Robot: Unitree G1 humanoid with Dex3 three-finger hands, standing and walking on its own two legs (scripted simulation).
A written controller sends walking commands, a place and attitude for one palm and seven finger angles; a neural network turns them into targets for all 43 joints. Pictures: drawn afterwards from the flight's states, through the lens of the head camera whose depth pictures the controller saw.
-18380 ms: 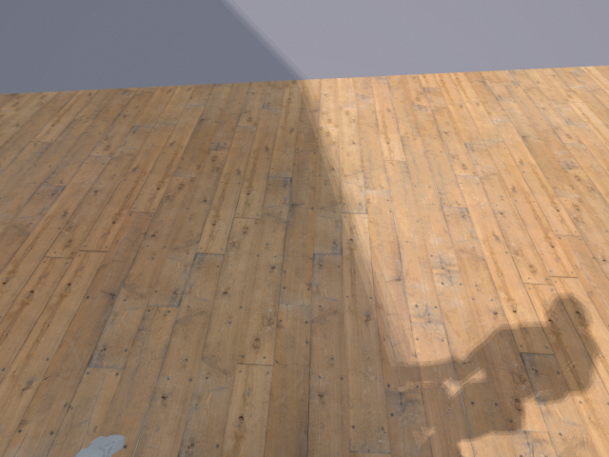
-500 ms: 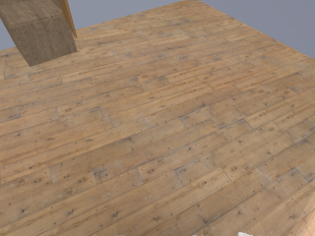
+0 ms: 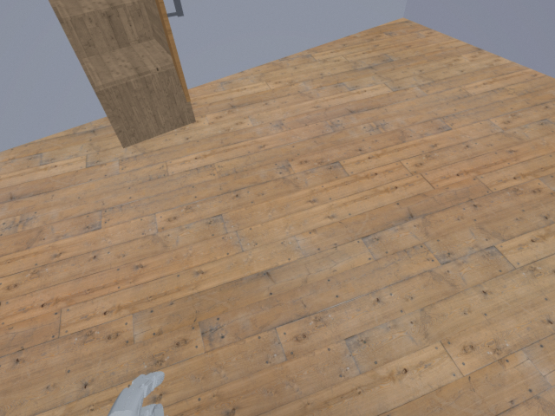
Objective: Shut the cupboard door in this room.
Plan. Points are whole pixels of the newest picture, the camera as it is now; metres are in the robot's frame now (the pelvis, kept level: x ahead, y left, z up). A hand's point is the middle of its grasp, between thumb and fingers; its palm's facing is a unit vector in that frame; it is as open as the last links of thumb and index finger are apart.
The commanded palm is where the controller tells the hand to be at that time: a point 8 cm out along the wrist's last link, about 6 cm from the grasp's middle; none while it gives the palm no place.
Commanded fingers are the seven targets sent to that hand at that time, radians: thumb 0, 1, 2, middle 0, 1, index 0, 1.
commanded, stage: turn or walk to find it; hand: left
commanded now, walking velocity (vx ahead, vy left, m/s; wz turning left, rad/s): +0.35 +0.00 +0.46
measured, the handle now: out of the picture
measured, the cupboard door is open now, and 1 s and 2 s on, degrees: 79 79 79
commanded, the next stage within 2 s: stand and wait in 1.90 s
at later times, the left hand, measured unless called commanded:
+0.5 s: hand out of the picture +0.00 +0.12 -0.15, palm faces +0.35 -0.93 -0.15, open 7.4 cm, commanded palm none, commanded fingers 0.00 0.90 0.90 -0.20 -0.30 -0.20 -0.30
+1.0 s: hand (146, 256) +0.47 +0.30 -0.14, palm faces +0.21 -0.96 -0.20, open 7.4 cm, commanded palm none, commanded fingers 0.00 0.90 0.90 -0.20 -0.30 -0.20 -0.30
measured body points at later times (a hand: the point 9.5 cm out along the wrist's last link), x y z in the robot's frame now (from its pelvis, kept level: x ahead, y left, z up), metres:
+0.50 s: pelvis +0.17 +0.02 +0.00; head +0.21 +0.04 +0.45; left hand -0.02 +0.17 -0.14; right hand +0.36 -0.16 -0.14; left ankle +0.25 +0.15 -0.71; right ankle +0.05 -0.11 -0.73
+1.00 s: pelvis +0.38 +0.09 +0.01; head +0.39 +0.09 +0.46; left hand +0.45 +0.35 -0.12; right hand +0.37 -0.15 -0.14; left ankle +0.26 +0.14 -0.73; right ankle +0.54 -0.02 -0.68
